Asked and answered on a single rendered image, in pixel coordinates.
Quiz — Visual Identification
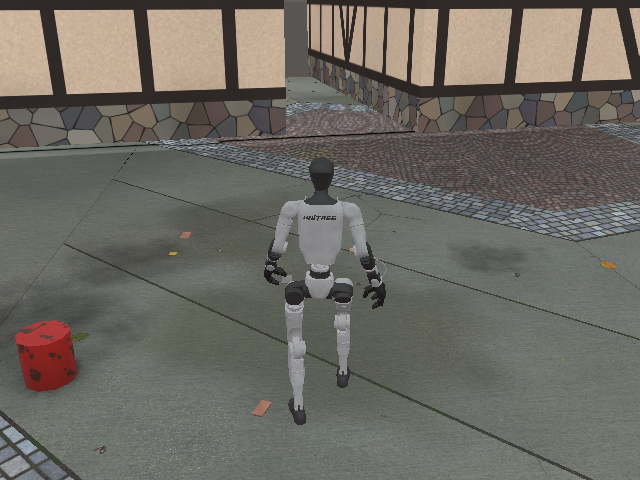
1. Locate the left robot forearm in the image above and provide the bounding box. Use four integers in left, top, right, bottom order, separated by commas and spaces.
265, 238, 282, 271

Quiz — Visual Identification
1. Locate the right robot hand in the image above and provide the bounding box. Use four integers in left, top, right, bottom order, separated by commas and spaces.
363, 282, 386, 309

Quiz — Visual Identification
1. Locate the right robot upper arm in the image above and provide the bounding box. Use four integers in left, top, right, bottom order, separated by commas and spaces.
341, 202, 369, 258

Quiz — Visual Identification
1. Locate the robot right shin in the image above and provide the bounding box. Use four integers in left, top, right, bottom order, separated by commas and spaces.
337, 314, 350, 375

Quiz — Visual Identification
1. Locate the humanoid robot head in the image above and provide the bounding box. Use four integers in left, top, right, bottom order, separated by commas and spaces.
304, 157, 338, 205

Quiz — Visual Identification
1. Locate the right robot forearm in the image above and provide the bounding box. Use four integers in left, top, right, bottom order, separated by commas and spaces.
360, 242, 382, 287

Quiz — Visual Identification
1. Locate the left robot hand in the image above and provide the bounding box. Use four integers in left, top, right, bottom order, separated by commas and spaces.
264, 266, 287, 285

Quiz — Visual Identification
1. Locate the left robot upper arm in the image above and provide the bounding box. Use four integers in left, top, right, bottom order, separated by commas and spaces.
271, 200, 301, 254

